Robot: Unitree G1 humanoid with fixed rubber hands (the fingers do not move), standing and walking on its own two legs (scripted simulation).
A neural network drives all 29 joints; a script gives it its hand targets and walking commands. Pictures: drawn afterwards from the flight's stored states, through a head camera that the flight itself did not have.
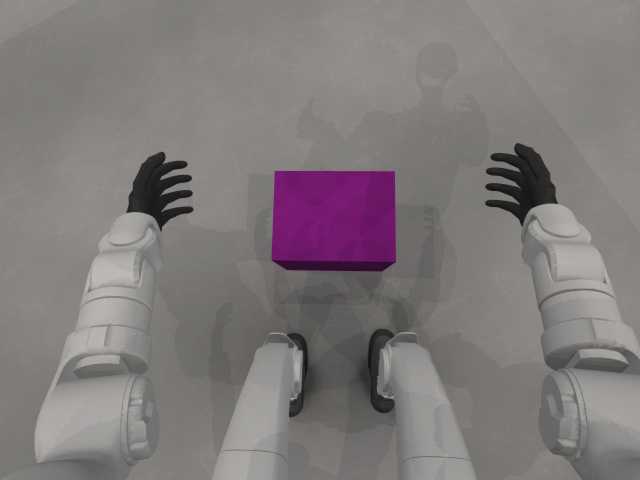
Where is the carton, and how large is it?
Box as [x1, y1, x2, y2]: [271, 171, 395, 270]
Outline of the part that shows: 275,171 271,259 286,269 383,270 395,261 394,171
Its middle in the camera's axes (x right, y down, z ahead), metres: +0.03 -0.04 +0.94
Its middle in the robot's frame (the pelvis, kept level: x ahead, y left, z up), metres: +0.48 +0.02 -0.55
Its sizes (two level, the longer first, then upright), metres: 0.260 0.196 0.249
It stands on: the floor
